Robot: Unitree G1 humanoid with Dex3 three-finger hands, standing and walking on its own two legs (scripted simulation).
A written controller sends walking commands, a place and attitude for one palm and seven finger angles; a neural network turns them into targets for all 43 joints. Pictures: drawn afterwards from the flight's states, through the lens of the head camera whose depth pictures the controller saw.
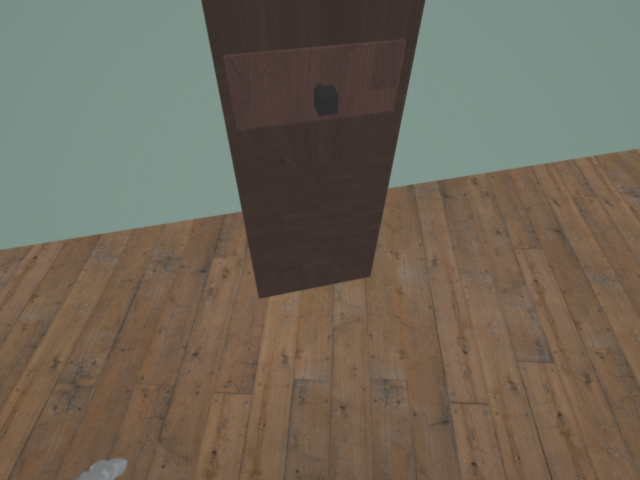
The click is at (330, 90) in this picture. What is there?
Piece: drawer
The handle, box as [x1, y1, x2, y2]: [314, 84, 338, 115]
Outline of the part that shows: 317,84 317,86 314,87 314,106 318,115 337,113 338,95 333,85 323,86 321,84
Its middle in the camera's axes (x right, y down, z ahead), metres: +0.00 -0.31 +0.84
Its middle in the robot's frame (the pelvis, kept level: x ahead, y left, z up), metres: +0.85 +0.05 +0.04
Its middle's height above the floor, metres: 0.81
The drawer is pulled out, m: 0.00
